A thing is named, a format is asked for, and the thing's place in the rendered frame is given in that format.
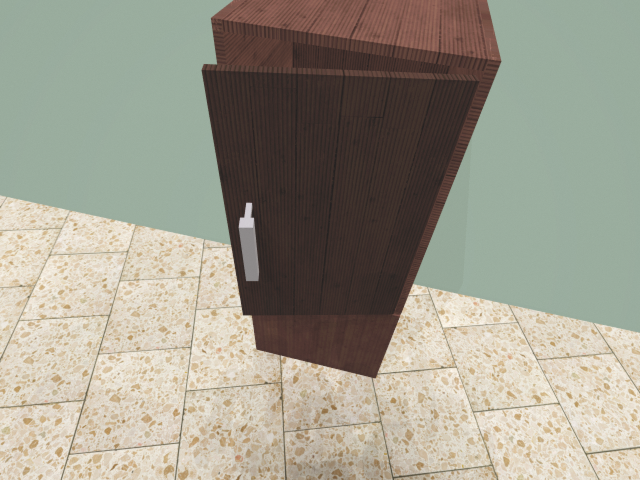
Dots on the cupboard door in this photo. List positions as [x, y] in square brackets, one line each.
[342, 168]

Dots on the handle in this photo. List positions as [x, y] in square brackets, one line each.
[248, 245]

